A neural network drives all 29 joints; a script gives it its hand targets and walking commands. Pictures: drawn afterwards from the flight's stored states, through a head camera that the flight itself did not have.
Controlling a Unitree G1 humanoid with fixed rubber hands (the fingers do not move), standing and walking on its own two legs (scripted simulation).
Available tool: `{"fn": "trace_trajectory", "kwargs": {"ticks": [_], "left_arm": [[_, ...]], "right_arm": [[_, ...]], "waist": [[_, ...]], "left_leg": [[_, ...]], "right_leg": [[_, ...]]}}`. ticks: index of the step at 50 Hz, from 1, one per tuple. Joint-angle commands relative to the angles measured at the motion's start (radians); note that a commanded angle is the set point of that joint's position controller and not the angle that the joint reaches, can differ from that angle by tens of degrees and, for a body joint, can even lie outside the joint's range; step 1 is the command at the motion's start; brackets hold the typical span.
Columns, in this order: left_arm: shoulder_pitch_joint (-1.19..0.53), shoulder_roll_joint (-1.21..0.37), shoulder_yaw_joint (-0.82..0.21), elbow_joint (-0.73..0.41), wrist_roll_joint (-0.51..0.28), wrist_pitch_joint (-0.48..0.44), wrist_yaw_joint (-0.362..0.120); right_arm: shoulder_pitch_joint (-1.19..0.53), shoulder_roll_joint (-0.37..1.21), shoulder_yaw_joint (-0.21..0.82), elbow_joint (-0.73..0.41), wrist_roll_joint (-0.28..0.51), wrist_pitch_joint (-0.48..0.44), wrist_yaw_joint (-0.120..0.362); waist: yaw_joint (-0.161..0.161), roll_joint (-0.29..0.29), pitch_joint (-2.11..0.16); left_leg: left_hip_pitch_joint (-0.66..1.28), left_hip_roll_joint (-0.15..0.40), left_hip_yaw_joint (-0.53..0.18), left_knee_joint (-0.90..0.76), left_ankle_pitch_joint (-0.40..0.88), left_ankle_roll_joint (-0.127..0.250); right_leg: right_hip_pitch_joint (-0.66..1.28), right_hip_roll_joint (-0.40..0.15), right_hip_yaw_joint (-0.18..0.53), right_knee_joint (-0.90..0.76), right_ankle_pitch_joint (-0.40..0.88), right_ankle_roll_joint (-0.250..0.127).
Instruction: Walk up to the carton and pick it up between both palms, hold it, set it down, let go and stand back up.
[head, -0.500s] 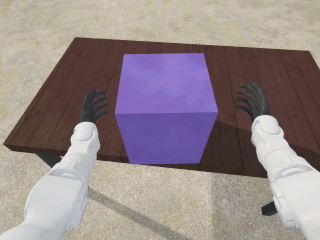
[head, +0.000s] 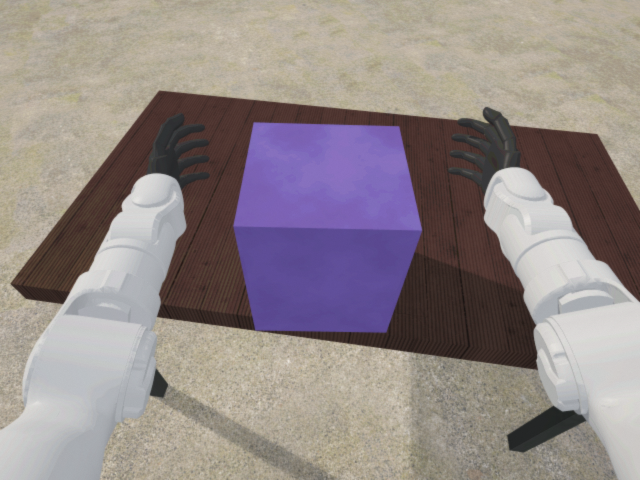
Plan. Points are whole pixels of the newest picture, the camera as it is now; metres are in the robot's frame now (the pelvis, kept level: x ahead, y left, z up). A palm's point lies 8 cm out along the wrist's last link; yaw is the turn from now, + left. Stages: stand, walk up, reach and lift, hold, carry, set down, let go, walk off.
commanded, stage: set down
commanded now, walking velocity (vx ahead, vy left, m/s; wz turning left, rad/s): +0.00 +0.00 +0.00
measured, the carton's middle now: (323, 233) +0.48 +0.03 +0.02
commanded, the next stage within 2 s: none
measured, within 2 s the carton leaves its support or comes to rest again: neither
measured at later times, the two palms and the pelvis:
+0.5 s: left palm (149, 206) +0.41 +0.24 +0.13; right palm (510, 207) +0.43 -0.19 +0.14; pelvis +0.02 +0.00 +0.02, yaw +0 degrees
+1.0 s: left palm (151, 274) +0.35 +0.23 +0.08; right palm (518, 292) +0.35 -0.20 +0.08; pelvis +0.02 +0.01 +0.02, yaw -1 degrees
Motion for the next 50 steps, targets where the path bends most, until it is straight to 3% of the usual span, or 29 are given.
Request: {"fn": "trace_trajectory", "kwargs": {"ticks": [1, 9, 12, 16, 21, 26, 29, 34, 41, 45, 50], "left_arm": [[-0.526, 0.133, 0.007, -0.292, -0.015, 0.091, -0.013], [-0.403, 0.214, 0.099, -0.376, 0.027, 0.239, -0.044], [-0.311, 0.213, 0.145, -0.397, 0.07, 0.268, -0.063], [-0.177, 0.182, 0.184, -0.488, 0.121, 0.273, -0.087], [-0.007, 0.131, 0.207, -0.677, 0.151, 0.221, -0.108], [0.004, 0.136, 0.194, -0.907, 0.113, 0.168, -0.083], [0.024, 0.127, 0.168, -0.986, 0.08, 0.16, -0.057], [0.137, 0.11, 0.156, -0.939, 0.062, 0.162, -0.037], [0.38, 0.052, 0.215, -0.841, 0.134, 0.146, -0.073], [0.46, 0.008, 0.215, -0.838, 0.161, 0.111, -0.088], [0.505, -0.014, 0.163, -0.91, 0.148, 0.026, -0.07]], "right_arm": [[-0.453, -0.238, -0.05, -0.176, 0.023, 0.041, 0.005], [-0.436, -0.245, -0.009, -0.289, 0.066, 0.129, 0.012], [-0.363, -0.224, 0.021, -0.309, 0.083, 0.145, 0.011], [-0.22, -0.196, 0.031, -0.379, 0.085, 0.131, 0.007], [-0.023, -0.15, -0.027, -0.544, 0.023, 0.064, -0.006], [0.016, -0.144, -0.137, -0.744, -0.062, -0.002, -0.014], [0.042, -0.151, -0.19, -0.818, -0.101, -0.009, -0.002], [0.147, -0.124, -0.195, -0.806, -0.132, 0.013, 0.025], [0.373, -0.063, -0.112, -0.758, -0.118, 0.0, 0.029], [0.454, -0.033, -0.097, -0.798, -0.12, -0.038, 0.024], [0.529, -0.022, -0.139, -0.891, -0.151, -0.094, 0.042]], "waist": [[-0.032, 0.137, -0.612], [0.012, 0.001, -0.486], [0.032, -0.022, -0.439], [0.03, -0.005, -0.407], [-0.004, 0.03, -0.358], [-0.026, 0.097, -0.345], [-0.041, 0.122, -0.37], [-0.033, 0.069, -0.391], [0.024, -0.006, -0.247], [0.028, -0.004, -0.121], [0.017, 0.028, -0.064]], "left_leg": [[0.511, -0.054, 0.001, -0.02, 0.273, -0.025], [0.5, -0.07, 0.0, -0.082, 0.325, 0.025], [0.492, -0.077, 0.014, -0.116, 0.334, 0.034], [0.525, -0.084, 0.031, -0.141, 0.359, 0.03], [0.571, -0.09, 0.04, -0.144, 0.382, 0.012], [0.628, -0.087, 0.035, -0.116, 0.363, -0.012], [0.671, -0.078, 0.025, -0.104, 0.295, -0.013], [0.646, -0.062, 0.014, -0.128, 0.197, 0.027], [0.587, -0.079, 0.024, -0.165, 0.261, 0.04], [0.561, -0.094, 0.034, -0.189, 0.231, 0.03], [0.567, -0.096, 0.033, -0.194, 0.179, 0.023]], "right_leg": [[0.237, 0.03, -0.003, -0.106, 0.224, 0.048], [0.46, 0.023, 0.015, -0.121, 0.339, 0.089], [0.552, 0.018, 0.03, -0.12, 0.389, 0.098], [0.627, 0.016, 0.038, -0.125, 0.431, 0.096], [0.649, 0.023, 0.033, -0.138, 0.436, 0.085], [0.517, 0.035, 0.017, -0.165, 0.307, 0.067], [0.411, 0.037, 0.006, -0.181, 0.187, 0.05], [0.396, 0.017, 0.022, -0.18, 0.096, 0.047], [0.543, 0.003, 0.054, -0.176, 0.152, 0.066], [0.542, 0.003, 0.058, -0.187, 0.154, 0.067], [0.467, 0.001, 0.059, -0.205, 0.077, 0.051]]}}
